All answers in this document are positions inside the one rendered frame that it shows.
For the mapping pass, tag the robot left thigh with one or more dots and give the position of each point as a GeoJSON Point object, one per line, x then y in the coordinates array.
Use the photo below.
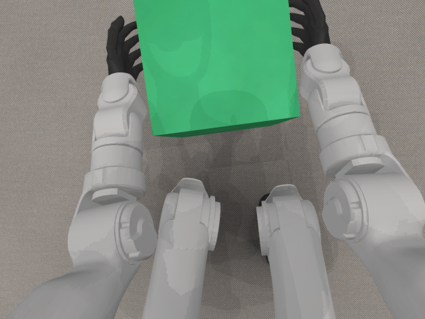
{"type": "Point", "coordinates": [176, 283]}

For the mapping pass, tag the robot right upper arm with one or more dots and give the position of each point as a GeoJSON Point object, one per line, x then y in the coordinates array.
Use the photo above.
{"type": "Point", "coordinates": [381, 217]}

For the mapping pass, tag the left robot hand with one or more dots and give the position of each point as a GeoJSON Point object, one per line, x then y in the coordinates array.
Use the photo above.
{"type": "Point", "coordinates": [119, 59]}

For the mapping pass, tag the robot right shin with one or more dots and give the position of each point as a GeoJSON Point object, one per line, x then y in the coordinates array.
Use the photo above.
{"type": "Point", "coordinates": [308, 208]}

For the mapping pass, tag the robot left upper arm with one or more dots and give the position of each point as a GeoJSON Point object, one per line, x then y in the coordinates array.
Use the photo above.
{"type": "Point", "coordinates": [107, 245]}

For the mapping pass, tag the carton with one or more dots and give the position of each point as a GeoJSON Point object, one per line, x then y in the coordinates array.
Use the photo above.
{"type": "Point", "coordinates": [213, 66]}

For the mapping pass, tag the right robot hand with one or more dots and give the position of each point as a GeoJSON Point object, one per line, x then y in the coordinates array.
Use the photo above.
{"type": "Point", "coordinates": [315, 30]}

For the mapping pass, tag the left robot forearm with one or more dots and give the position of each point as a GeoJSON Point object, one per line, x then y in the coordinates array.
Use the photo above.
{"type": "Point", "coordinates": [117, 145]}

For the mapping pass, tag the right robot forearm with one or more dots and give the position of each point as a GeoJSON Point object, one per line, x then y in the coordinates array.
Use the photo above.
{"type": "Point", "coordinates": [341, 120]}

